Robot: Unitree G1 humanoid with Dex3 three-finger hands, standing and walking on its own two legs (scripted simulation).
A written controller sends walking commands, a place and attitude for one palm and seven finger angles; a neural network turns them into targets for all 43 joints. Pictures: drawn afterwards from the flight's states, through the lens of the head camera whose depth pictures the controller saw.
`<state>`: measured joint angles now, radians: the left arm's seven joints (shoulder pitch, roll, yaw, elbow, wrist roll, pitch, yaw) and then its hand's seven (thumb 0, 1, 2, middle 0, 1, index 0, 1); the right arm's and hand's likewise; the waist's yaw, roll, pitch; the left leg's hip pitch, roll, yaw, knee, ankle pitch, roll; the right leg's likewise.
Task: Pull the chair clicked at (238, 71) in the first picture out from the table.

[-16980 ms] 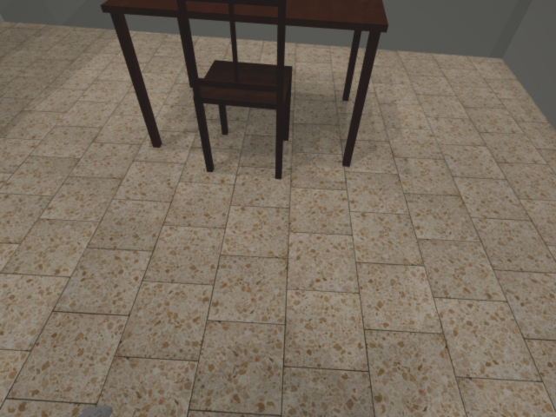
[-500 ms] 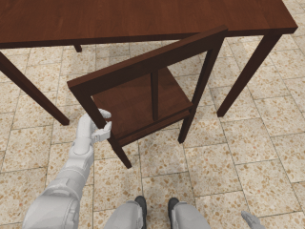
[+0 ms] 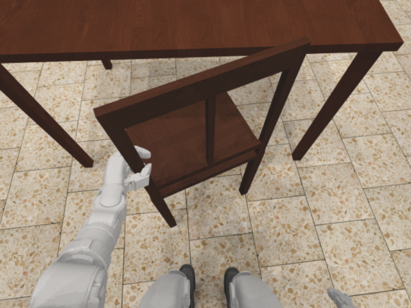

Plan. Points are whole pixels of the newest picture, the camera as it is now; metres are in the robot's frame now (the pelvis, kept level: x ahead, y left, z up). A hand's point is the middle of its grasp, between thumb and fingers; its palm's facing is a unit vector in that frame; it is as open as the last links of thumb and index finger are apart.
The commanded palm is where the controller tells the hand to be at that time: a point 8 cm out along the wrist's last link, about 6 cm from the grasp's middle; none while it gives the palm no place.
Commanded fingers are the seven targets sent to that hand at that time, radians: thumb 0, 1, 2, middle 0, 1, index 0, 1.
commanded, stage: step backward, pulling the chair out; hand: left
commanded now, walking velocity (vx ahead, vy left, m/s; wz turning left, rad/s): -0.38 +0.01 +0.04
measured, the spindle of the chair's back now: (210, 135) +0.48 -0.01 -0.07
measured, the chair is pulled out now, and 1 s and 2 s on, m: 0.10 0.13 0.28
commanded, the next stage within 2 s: none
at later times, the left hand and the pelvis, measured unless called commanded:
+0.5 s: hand (143, 177) +0.37 +0.14 -0.07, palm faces +0.00 -0.98 -0.21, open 5.5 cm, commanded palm +0.37 +0.20 -0.06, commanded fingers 0.00 0.90 0.90 -0.50 -1.45 -0.50 -1.45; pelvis -0.01 +0.01 +0.01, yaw -1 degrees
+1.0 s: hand (150, 193) +0.33 +0.12 -0.06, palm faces -0.03 -0.97 -0.24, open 5.7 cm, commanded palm +0.31 +0.18 -0.06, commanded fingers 0.00 0.90 0.90 -0.50 -1.45 -0.50 -1.45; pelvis -0.06 -0.01 +0.01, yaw -2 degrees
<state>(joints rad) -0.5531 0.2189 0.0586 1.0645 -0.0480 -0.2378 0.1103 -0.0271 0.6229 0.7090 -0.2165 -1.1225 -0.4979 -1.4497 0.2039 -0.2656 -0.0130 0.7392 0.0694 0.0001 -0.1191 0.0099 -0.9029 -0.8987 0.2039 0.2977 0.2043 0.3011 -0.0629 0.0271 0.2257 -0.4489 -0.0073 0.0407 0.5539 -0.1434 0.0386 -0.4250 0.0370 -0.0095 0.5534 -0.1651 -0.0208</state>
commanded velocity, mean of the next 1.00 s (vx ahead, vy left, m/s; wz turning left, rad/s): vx -0.38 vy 0.02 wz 0.07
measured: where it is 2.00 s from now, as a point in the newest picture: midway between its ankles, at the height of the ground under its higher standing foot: outside the picture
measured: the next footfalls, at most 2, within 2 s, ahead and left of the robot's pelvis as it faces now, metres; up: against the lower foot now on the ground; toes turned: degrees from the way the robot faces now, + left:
right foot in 0.64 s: -0.08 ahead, -0.14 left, +0.00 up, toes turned -4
left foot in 0.84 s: +0.04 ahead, +0.10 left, +0.00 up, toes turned -2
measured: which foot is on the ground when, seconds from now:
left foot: down 0.00-0.70, up 0.72-0.82, down 0.84-1.00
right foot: down 0.00-0.36, up 0.38-0.62, down 0.64-1.00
